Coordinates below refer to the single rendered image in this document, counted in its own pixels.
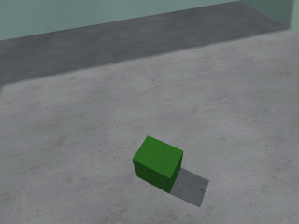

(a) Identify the carton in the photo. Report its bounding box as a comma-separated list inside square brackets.
[132, 136, 184, 193]

